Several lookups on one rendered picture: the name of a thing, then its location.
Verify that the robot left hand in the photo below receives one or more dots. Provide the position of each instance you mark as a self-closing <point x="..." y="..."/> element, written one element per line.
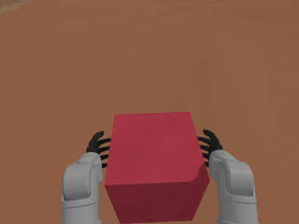
<point x="94" y="146"/>

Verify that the robot right hand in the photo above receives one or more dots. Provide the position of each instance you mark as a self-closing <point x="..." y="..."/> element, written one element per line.
<point x="213" y="144"/>

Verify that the robot left forearm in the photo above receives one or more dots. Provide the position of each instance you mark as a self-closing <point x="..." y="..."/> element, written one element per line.
<point x="80" y="190"/>

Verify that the robot right forearm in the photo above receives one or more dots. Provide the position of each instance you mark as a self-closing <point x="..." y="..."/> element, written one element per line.
<point x="235" y="189"/>

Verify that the carton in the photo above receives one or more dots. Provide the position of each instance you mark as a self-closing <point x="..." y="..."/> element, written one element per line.
<point x="156" y="171"/>

